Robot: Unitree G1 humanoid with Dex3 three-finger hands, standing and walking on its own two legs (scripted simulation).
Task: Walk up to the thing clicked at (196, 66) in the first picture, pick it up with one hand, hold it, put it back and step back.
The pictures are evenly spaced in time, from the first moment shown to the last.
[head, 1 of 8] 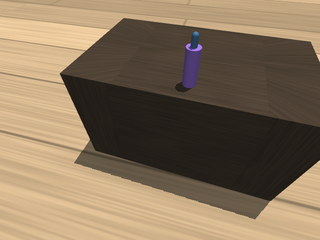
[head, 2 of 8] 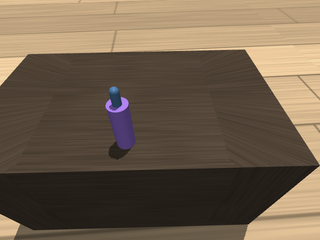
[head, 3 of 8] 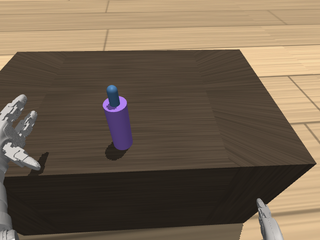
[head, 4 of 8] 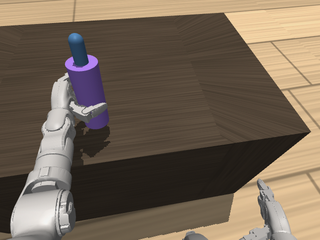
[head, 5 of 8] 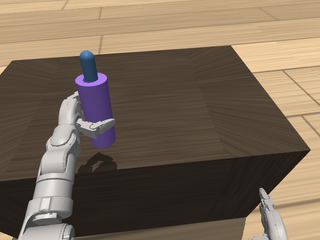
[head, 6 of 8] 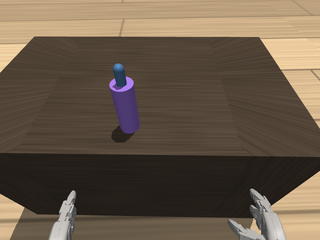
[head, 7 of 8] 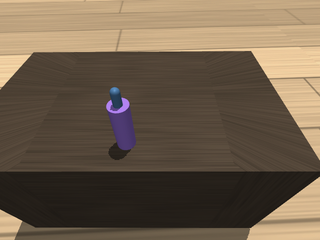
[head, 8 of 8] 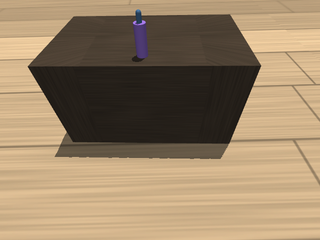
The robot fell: no
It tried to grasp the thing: yes
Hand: left
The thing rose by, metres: 0.20
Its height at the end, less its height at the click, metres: +0.00
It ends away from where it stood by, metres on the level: 0.01
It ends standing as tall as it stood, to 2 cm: yes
